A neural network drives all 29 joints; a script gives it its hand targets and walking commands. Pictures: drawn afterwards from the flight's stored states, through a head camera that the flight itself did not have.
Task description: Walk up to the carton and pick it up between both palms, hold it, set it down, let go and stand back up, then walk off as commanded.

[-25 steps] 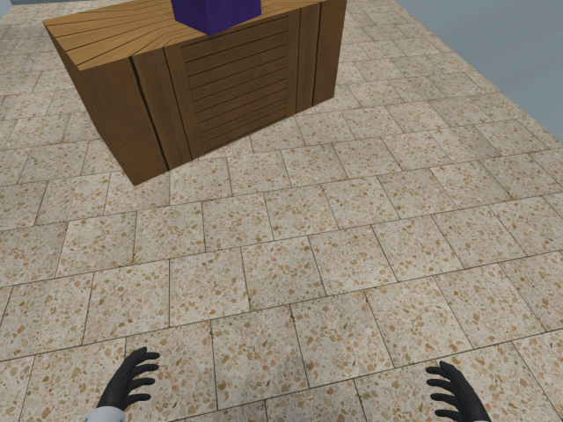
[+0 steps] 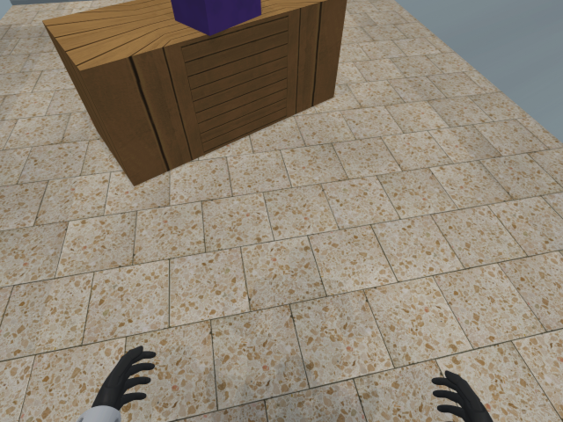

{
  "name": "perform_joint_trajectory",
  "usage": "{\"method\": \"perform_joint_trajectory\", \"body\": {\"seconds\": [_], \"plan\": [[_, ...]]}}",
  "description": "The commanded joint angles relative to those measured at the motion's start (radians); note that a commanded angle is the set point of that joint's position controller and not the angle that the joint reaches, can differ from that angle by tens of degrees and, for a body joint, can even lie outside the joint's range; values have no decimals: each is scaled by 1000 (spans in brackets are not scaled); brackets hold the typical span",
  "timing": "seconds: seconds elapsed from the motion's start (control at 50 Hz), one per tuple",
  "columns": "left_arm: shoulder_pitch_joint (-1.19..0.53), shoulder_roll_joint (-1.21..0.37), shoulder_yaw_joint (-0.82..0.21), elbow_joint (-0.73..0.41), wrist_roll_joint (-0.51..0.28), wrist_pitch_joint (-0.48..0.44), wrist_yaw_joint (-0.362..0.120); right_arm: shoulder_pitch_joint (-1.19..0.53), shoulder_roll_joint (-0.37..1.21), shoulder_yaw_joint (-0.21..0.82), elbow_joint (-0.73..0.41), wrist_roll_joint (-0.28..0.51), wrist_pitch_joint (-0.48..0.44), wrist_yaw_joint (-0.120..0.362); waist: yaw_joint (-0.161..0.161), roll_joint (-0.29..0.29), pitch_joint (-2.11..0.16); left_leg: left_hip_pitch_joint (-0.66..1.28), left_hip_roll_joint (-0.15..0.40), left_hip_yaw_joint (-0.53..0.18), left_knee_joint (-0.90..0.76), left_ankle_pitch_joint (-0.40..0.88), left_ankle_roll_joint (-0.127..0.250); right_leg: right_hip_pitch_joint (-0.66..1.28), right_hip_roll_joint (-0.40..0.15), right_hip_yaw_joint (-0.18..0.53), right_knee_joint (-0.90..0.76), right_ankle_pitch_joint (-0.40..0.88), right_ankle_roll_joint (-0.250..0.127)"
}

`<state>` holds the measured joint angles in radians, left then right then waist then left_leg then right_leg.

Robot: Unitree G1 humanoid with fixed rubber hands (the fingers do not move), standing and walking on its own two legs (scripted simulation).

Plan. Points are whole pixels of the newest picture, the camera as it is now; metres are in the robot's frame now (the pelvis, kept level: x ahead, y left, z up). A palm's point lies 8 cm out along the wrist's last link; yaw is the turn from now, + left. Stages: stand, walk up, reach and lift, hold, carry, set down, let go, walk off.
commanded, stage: stand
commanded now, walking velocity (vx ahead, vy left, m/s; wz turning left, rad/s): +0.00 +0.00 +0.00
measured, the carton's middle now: out of the picture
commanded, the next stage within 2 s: walk up in 0.66 s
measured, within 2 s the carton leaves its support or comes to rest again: neither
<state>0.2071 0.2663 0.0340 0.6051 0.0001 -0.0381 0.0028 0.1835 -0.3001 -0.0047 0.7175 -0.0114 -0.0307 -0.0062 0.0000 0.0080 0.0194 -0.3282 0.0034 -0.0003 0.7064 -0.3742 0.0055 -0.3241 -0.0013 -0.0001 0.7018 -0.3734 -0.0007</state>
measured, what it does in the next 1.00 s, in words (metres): stands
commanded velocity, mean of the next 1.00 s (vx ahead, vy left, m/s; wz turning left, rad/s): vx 0.00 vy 0.00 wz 0.00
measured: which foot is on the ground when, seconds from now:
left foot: down 0.00-0.94, up 0.96-1.00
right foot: down 0.00-1.00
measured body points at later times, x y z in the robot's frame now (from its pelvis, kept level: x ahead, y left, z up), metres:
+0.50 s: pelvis +0.00 +0.00 +0.00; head +0.01 +0.00 +0.45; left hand +0.16 +0.26 -0.08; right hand +0.14 -0.27 -0.10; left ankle +0.00 +0.12 -0.72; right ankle +0.00 -0.12 -0.72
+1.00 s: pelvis +0.01 +0.01 +0.01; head +0.03 +0.01 +0.46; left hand +0.16 +0.29 -0.07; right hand +0.14 -0.28 -0.10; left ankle +0.00 +0.12 -0.69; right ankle +0.00 -0.12 -0.72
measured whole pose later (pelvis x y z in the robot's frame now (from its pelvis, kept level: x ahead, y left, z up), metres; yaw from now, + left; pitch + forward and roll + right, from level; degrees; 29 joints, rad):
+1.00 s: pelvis +0.01 +0.01 +0.01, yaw +2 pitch +1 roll +0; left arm 0.21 0.32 0.06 0.61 0.00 -0.09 -0.03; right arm 0.20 -0.35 -0.02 0.77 -0.01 -0.03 0.06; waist 0.00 0.01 0.02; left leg -0.42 0.00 0.00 0.86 -0.44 0.04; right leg -0.31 -0.02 -0.02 0.65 -0.39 -0.03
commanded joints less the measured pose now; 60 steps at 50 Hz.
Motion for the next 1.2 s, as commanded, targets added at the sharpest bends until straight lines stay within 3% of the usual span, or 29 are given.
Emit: {"method": "perform_joint_trajectory", "body": {"seconds": [0.0,0.82,0.84,0.86,0.88,0.9,0.92,0.94,0.96,0.98,1.02,1.06,1.08,1.1,1.12,1.14,1.16,1.18], "plan": [[-56,237,72,-5,24,-24,4,-65,-222,-77,-75,-17,-44,-5,4,3,-36,5,89,-121,-133,218,85,31,-81,89,-126,208,-73],[-57,250,66,33,16,-25,8,-87,-239,-72,16,-8,-42,-3,4,0,-39,25,91,-129,-149,284,85,62,-92,95,-141,261,-72],[13,366,135,-21,40,-53,-27,12,-323,-111,-16,-14,-45,39,31,-21,-77,-122,111,-323,-153,-252,159,141,-109,109,-105,-294,-113],[40,401,146,-20,58,-66,-34,-48,-340,-117,-29,-21,-46,58,69,-6,7,-339,68,-338,-166,-417,128,205,-127,213,-162,-502,-143],[83,422,153,-6,58,-74,-36,-119,-318,-110,-57,-25,-43,65,101,-62,68,-514,8,-176,-62,-295,72,314,-210,301,-320,-590,-180],[130,459,166,10,53,-79,-32,-135,-266,-101,-86,-29,-39,67,113,-276,57,-594,-14,16,247,-121,65,367,-416,517,-526,-686,-249],[108,464,172,-10,51,-87,-30,-141,-296,-106,-96,-28,-37,70,105,-202,76,-614,79,2,319,-87,38,372,-503,526,-561,-574,-292],[74,449,176,-17,50,-89,-30,-90,-320,-111,-76,-21,-38,80,79,-140,50,-557,104,-19,289,-91,29,396,-496,473,-531,-462,-289],[56,423,171,-23,53,-90,-32,-78,-323,-114,-70,-13,-44,91,74,-102,11,-488,120,-34,222,-94,29,400,-461,393,-488,-331,-280],[41,401,167,-23,62,-90,-32,-72,-313,-116,-72,-8,-52,97,73,-95,-28,-421,129,-38,140,-120,33,397,-418,294,-439,-207,-263],[-1,384,162,-27,68,-84,-40,-21,-289,-121,-57,-3,-58,107,50,-171,-92,-297,100,21,45,-36,21,388,-313,107,-369,-72,-218],[-63,392,163,-51,69,-76,-48,46,-284,-125,-37,-5,-51,111,14,-200,-97,-194,79,85,-25,90,10,303,-257,-2,-336,-114,-179],[-108,399,161,-67,67,-70,-51,97,-284,-129,-23,-8,-47,109,-21,-193,-83,-104,65,118,-75,165,4,215,-230,-56,-291,-164,-157],[-130,395,157,-69,65,-61,-54,163,-293,-140,2,-12,-45,103,-56,-148,-72,7,39,138,-109,202,3,114,-193,-105,-208,-239,-137],[-139,375,149,-68,68,-54,-57,258,-315,-155,38,-14,-42,90,-103,-67,-85,130,5,117,-115,173,13,23,-148,-132,-68,-257,-119],[-154,340,136,-73,70,-47,-62,382,-362,-176,78,-19,-44,73,-158,49,-78,256,-8,-5,-157,67,47,-108,-92,-133,185,-226,-97],[-151,274,114,-92,64,-43,-67,447,-441,-199,79,-32,-52,55,-189,242,-19,339,108,-361,-294,-239,104,-367,-12,-89,439,-249,-77],[-143,267,98,-104,44,-43,-68,411,-474,-194,44,-31,-65,45,-146,255,32,306,251,-786,-492,-515,160,-517,31,6,547,-216,-58]]}}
